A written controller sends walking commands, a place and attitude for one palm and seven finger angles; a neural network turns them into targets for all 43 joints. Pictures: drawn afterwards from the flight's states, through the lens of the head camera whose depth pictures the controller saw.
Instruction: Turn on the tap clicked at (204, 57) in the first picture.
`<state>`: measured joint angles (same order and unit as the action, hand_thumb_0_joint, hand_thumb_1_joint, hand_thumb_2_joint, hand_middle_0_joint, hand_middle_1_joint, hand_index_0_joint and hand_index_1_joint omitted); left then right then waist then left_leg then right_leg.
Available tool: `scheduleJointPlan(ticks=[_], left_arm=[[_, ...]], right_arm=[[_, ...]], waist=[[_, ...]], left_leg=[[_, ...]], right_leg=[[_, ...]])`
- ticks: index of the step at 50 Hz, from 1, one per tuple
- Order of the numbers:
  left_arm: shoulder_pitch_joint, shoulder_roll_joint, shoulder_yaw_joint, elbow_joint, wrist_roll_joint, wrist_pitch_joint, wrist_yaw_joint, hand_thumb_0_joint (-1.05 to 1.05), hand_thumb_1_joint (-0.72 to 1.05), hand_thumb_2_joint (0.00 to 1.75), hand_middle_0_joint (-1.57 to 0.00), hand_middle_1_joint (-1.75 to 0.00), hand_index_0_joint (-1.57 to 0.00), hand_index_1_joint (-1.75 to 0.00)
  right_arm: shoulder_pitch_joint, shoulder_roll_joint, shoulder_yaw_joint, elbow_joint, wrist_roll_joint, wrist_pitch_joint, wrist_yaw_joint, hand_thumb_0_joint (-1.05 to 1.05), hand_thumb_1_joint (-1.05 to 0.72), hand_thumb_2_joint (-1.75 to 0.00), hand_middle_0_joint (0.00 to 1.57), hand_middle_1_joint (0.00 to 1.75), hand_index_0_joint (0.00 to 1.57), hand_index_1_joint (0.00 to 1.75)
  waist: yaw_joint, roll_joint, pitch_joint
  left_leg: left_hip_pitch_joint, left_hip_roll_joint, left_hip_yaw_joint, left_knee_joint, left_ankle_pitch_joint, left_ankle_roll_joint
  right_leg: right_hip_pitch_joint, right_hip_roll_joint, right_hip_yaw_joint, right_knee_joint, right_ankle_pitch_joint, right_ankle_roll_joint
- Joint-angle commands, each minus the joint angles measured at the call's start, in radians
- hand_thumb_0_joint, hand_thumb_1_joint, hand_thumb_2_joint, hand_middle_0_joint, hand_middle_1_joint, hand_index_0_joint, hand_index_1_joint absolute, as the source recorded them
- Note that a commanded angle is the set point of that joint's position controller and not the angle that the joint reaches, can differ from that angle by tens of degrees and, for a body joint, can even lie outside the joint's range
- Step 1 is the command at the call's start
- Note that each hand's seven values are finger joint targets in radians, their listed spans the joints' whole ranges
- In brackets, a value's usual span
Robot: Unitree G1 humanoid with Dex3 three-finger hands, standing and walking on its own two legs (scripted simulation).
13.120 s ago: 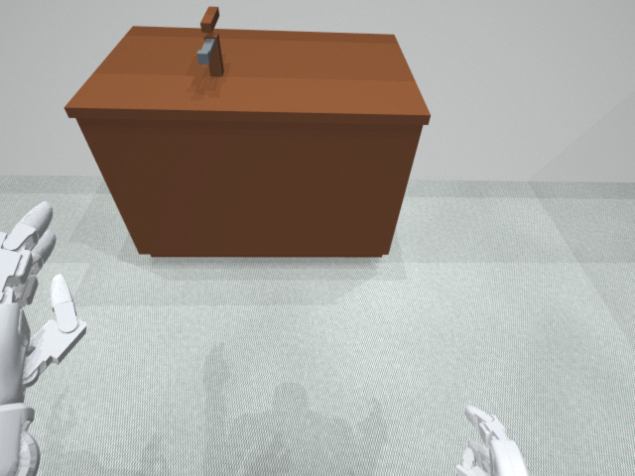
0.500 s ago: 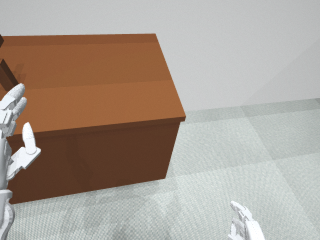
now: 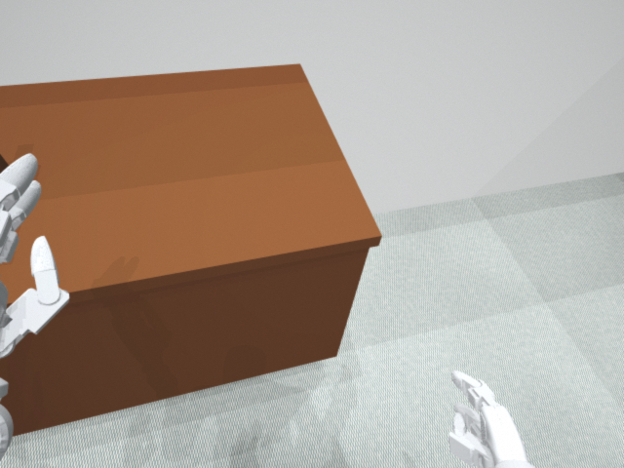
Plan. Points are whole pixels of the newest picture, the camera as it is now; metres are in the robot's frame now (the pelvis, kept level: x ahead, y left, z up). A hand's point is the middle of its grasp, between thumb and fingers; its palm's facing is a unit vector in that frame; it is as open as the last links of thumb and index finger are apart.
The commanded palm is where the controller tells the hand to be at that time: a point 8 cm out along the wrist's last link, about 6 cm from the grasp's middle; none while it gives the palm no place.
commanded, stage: shuffle to correct the standing spot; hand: left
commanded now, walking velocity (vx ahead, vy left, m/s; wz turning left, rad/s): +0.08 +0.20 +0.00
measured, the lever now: out of the picture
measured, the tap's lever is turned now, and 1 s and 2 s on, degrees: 0 0 0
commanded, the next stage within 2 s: come to a stop and stand still in 0.74 s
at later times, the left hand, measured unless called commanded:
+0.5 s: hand out of the picture +0.24 +0.33 +0.18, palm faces +0.38 -0.83 -0.41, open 7.4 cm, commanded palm +0.17 +0.37 +0.19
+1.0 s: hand out of the picture +0.25 +0.41 +0.18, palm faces +0.40 -0.82 -0.41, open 7.4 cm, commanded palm +0.18 +0.45 +0.19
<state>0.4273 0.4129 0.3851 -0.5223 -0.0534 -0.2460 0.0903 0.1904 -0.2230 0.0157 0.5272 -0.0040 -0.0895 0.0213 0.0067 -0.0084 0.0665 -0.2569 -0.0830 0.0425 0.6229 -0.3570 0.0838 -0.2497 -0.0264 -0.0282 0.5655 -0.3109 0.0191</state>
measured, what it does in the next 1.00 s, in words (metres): steps to the left: left foot, then right foot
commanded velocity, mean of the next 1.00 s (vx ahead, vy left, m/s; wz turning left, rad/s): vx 0.07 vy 0.12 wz -0.04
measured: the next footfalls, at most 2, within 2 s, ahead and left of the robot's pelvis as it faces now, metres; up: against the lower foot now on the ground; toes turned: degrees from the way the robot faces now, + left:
left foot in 0.46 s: +0.09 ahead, +0.29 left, +0.00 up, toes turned -1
right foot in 0.60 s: +0.05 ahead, +0.00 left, +0.00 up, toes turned -4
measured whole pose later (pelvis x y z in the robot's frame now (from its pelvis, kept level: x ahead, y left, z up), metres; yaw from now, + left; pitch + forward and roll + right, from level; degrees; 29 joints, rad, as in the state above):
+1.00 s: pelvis +0.02 +0.17 +0.00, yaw +0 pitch -1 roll +2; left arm 0.41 0.37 0.40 -0.53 -0.03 -0.21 0.13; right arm 0.18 -0.17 0.00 0.60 0.01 -0.15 -0.01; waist 0.00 -0.05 0.09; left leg -0.33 -0.01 0.06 0.61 -0.26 0.02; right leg -0.36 -0.01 -0.05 0.79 -0.42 0.00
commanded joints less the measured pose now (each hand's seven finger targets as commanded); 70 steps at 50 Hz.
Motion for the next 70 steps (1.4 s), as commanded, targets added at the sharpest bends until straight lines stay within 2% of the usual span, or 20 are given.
scheduleJointPlan(ticks=[1, 3, 5, 8, 9, 10, 11, 13, 20, 26, 29, 31, 34, 39, 41, 44, 50, 54, 61, 70], left_arm=[[-0.028, 0.157, 0.126, -0.198, -0.015, -0.059, 0.042, 0.00, 0.90, 0.90, -0.20, -0.30, -0.20, -0.30], [-0.074, 0.157, 0.130, -0.234, -0.008, -0.062, 0.049, 0.00, 0.90, 0.90, -0.20, -0.30, -0.20, -0.30], [-0.113, 0.166, 0.122, -0.294, 0.003, -0.059, 0.040, 0.00, 0.90, 0.90, -0.20, -0.30, -0.20, -0.30], [-0.074, 0.155, 0.114, -0.283, -0.014, -0.038, 0.033, 0.00, 0.90, 0.90, -0.20, -0.30, -0.20, -0.30], [-0.025, 0.171, 0.152, -0.286, -0.032, -0.026, 0.042, 0.00, 0.90, 0.90, -0.20, -0.30, -0.20, -0.30], [0.039, 0.191, 0.180, -0.223, -0.007, -0.035, 0.053, 0.00, 0.90, 0.90, -0.20, -0.30, -0.20, -0.30], [0.035, 0.105, 0.125, -0.206, -0.046, -0.067, 0.045, 0.00, 0.90, 0.90, -0.20, -0.30, -0.20, -0.30], [0.077, 0.168, 0.206, -0.231, -0.034, -0.023, 0.034, 0.00, 0.90, 0.90, -0.20, -0.30, -0.20, -0.30], [-0.152, 0.155, 0.100, -0.186, 0.018, -0.013, 0.049, 0.00, 0.90, 0.90, -0.20, -0.30, -0.20, -0.30], [-0.098, 0.196, 0.187, -0.272, 0.006, -0.074, 0.037, 0.00, 0.90, 0.90, -0.20, -0.30, -0.20, -0.30], [-0.006, 0.180, 0.196, -0.265, 0.005, -0.069, 0.041, 0.00, 0.90, 0.90, -0.20, -0.30, -0.20, -0.30], [0.037, 0.216, 0.221, -0.200, -0.010, -0.045, 0.048, 0.00, 0.90, 0.90, -0.20, -0.30, -0.20, -0.30], [0.043, 0.209, 0.230, -0.187, -0.011, -0.045, 0.056, 0.00, 0.90, 0.90, -0.20, -0.30, -0.20, -0.30], [-0.044, 0.122, 0.126, -0.134, 0.011, -0.044, 0.065, 0.00, 0.90, 0.90, -0.20, -0.30, -0.20, -0.30], [-0.092, 0.128, 0.108, -0.223, 0.016, -0.058, 0.057, 0.00, 0.90, 0.90, -0.20, -0.30, -0.20, -0.30], [-0.128, 0.187, 0.144, -0.284, 0.027, -0.053, 0.056, 0.00, 0.90, 0.90, -0.20, -0.30, -0.20, -0.30], [-0.010, 0.158, 0.148, -0.235, 0.023, -0.032, 0.064, 0.00, 0.90, 0.90, -0.20, -0.30, -0.20, -0.30], [0.021, 0.097, 0.108, -0.068, -0.006, 0.015, 0.045, 0.00, 0.90, 0.90, -0.20, -0.30, -0.20, -0.30], [-0.126, 0.095, 0.030, -0.156, 0.013, 0.018, 0.055, 0.00, 0.90, 0.90, -0.20, -0.30, -0.20, -0.30], [-0.019, 0.112, 0.071, -0.162, 0.002, 0.008, 0.060, 0.00, 0.90, 0.90, -0.20, -0.30, -0.20, -0.30]], right_arm=[[-0.061, -0.127, -0.075, -0.141, 0.018, -0.023, -0.011, 0.00, -0.90, -0.90, 0.20, 0.30, 0.20, 0.30], [-0.053, -0.114, -0.067, -0.122, 0.017, -0.012, -0.012, 0.00, -0.90, -0.90, 0.20, 0.30, 0.20, 0.30], [-0.059, -0.121, -0.067, -0.131, 0.013, -0.019, -0.026, 0.00, -0.90, -0.90, 0.20, 0.30, 0.20, 0.30], [-0.113, -0.138, -0.105, -0.163, -0.028, -0.050, 0.011, 0.00, -0.90, -0.90, 0.20, 0.30, 0.20, 0.30], [-0.161, -0.143, -0.111, -0.187, -0.024, -0.058, 0.025, 0.00, -0.90, -0.90, 0.20, 0.30, 0.20, 0.30], [-0.108, -0.128, -0.112, -0.143, 0.003, -0.048, 0.039, 0.00, -0.90, -0.90, 0.20, 0.30, 0.20, 0.30], [-0.047, -0.129, -0.092, -0.090, 0.036, -0.041, 0.021, 0.00, -0.90, -0.90, 0.20, 0.30, 0.20, 0.30], [-0.053, -0.071, -0.094, -0.105, 0.005, -0.022, 0.011, 0.00, -0.90, -0.90, 0.20, 0.30, 0.20, 0.30], [-0.062, -0.065, -0.062, -0.054, 0.001, -0.072, -0.064, 0.00, -0.90, -0.90, 0.20, 0.30, 0.20, 0.30], [-0.029, -0.099, -0.093, -0.093, 0.020, -0.095, -0.048, 0.00, -0.90, -0.90, 0.20, 0.30, 0.20, 0.30], [-0.068, -0.095, -0.070, -0.094, 0.030, -0.096, -0.024, 0.00, -0.90, -0.90, 0.20, 0.30, 0.20, 0.30], [-0.056, -0.079, -0.070, -0.106, 0.029, -0.084, -0.018, 0.00, -0.90, -0.90, 0.20, 0.30, 0.20, 0.30], [-0.059, -0.101, -0.071, -0.056, 0.025, -0.071, -0.016, 0.00, -0.90, -0.90, 0.20, 0.30, 0.20, 0.30], [-0.068, -0.072, -0.073, -0.043, 0.017, -0.084, -0.044, 0.00, -0.90, -0.90, 0.20, 0.30, 0.20, 0.30], [-0.035, -0.121, -0.097, -0.072, 0.026, -0.096, -0.047, 0.00, -0.90, -0.90, 0.20, 0.30, 0.20, 0.30], [-0.057, -0.095, -0.086, -0.067, 0.019, -0.111, -0.044, 0.00, -0.90, -0.90, 0.20, 0.30, 0.20, 0.30], [-0.077, -0.089, -0.044, -0.075, 0.021, -0.096, -0.039, 0.00, -0.90, -0.90, 0.20, 0.30, 0.20, 0.30], [-0.054, -0.098, -0.067, -0.078, 0.023, -0.069, -0.045, 0.00, -0.90, -0.90, 0.20, 0.30, 0.20, 0.30], [-0.097, -0.100, -0.036, -0.087, 0.013, -0.063, -0.069, 0.00, -0.90, -0.90, 0.20, 0.30, 0.20, 0.30], [-0.091, -0.098, -0.042, -0.093, 0.011, -0.055, -0.073, 0.00, -0.90, -0.90, 0.20, 0.30, 0.20, 0.30]], waist=[[0.004, -0.110, -0.188], [-0.019, -0.038, -0.159], [-0.024, 0.273, -0.159], [0.029, 0.358, -0.170], [0.091, 0.355, -0.161], [0.148, -0.089, -0.234], [0.030, -0.412, -0.232], [0.015, -0.195, -0.138], [-0.015, -0.052, -0.056], [-0.001, 0.385, -0.167], [0.032, 0.220, -0.204], [0.024, -0.325, -0.144], [0.005, -0.179, -0.107], [-0.023, -0.039, -0.148], [-0.017, 0.261, -0.202], [-0.009, 0.259, -0.182], [0.004, 0.191, -0.192], [-0.007, -0.173, -0.106], [0.011, 0.125, -0.185], [0.013, 0.098, -0.173]], left_leg=[[-0.114, 0.083, -0.091, 0.120, 0.238, -0.107], [-0.027, 0.125, -0.165, -0.049, 0.104, -0.081], [0.190, 0.225, -0.296, -0.281, 0.532, -0.100], [0.240, 0.106, -0.037, -0.249, 1.216, -0.518], [-0.040, 0.037, 0.079, -0.012, 1.417, -0.483], [-0.299, -0.056, 0.075, 0.752, 0.964, -0.343], [-0.377, -0.005, -0.173, 1.149, -0.140, -0.139], [-0.436, 0.169, -0.364, 0.928, -0.118, -0.109], [0.101, 0.050, 0.129, -0.024, 0.072, -0.102], [0.015, 0.319, -0.294, -0.205, 0.384, 0.127], [-0.188, 0.215, -0.051, 0.006, 0.170, 0.005], [-0.461, 0.048, -0.017, 0.487, -0.108, -0.097], [-0.444, 0.163, -0.124, 0.502, -0.054, -0.111], [0.093, 0.064, 0.072, -0.140, 0.175, -0.081], [0.232, 0.295, -0.266, -0.216, 0.340, 0.048], [0.147, 0.353, -0.368, -0.270, 0.396, 0.137], [-0.103, 0.252, -0.135, -0.199, 0.207, -0.018], [-0.084, 0.093, -0.045, 0.034, 0.024, -0.084], [0.106, 0.192, -0.160, -0.246, 0.387, -0.054], [0.009, 0.162, -0.131, -0.277, 0.303, -0.079]], right_leg=[[0.127, -0.266, 0.297, -0.034, 0.394, -0.191], [-0.013, -0.242, 0.262, 0.033, 0.246, -0.138], [-0.218, 0.028, -0.041, 0.348, -0.032, -0.022], [-0.116, 0.066, -0.191, 0.257, -0.222, -0.055], [0.224, 0.072, -0.275, -0.011, -0.176, -0.083], [0.473, -0.151, -0.092, -0.299, 0.259, -0.211], [0.267, -0.398, 0.260, -0.134, 0.523, -0.265], [0.022, -0.412, 0.363, -0.139, 0.347, -0.219], [-0.210, -0.173, 0.028, -0.063, -0.133, -0.096], [-0.235, 0.003, -0.022, 0.498, -0.281, -0.010], [0.128, -0.007, -0.020, -0.009, 0.011, -0.022], [0.185, -0.371, 0.597, -0.310, 0.008, -0.153], [0.160, -0.361, 0.398, -0.167, 0.325, -0.213], [-0.043, -0.161, 0.060, 0.038, 0.217, -0.064], [-0.239, -0.019, -0.036, 0.382, -0.141, 0.002], [-0.318, -0.016, 0.022, 0.583, -0.238, -0.013], [0.153, 0.024, -0.017, -0.111, 0.067, -0.032], [0.001, -0.174, 0.363, -0.323, 0.014, -0.150], [0.088, -0.011, 0.072, -0.123, 0.248, -0.040], [0.200, -0.012, 0.058, -0.194, 0.290, -0.042]])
